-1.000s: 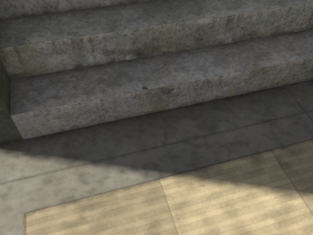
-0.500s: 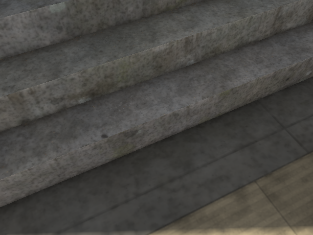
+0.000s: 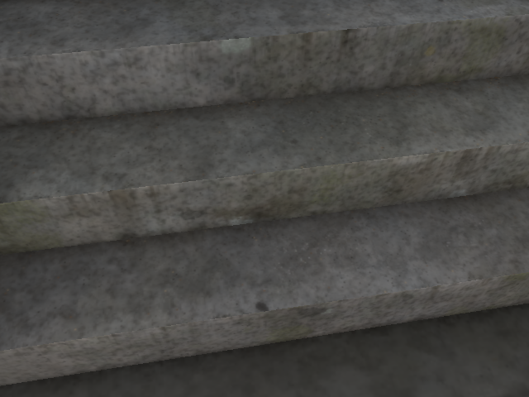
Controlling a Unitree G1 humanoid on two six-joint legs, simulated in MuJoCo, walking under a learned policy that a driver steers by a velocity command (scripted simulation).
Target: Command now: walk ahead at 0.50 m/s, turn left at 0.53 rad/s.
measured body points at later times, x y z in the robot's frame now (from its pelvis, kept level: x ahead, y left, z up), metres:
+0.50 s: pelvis +0.26 -0.04 +0.01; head +0.29 -0.04 +0.45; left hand +0.32 +0.24 -0.11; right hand +0.41 -0.28 -0.13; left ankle +0.17 +0.06 -0.65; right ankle +0.34 -0.12 -0.74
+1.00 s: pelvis +0.40 +0.01 +0.01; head +0.39 +0.02 +0.46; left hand +0.41 +0.25 -0.14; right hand +0.45 -0.23 -0.13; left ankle +0.34 +0.08 -0.74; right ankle +0.38 -0.10 -0.52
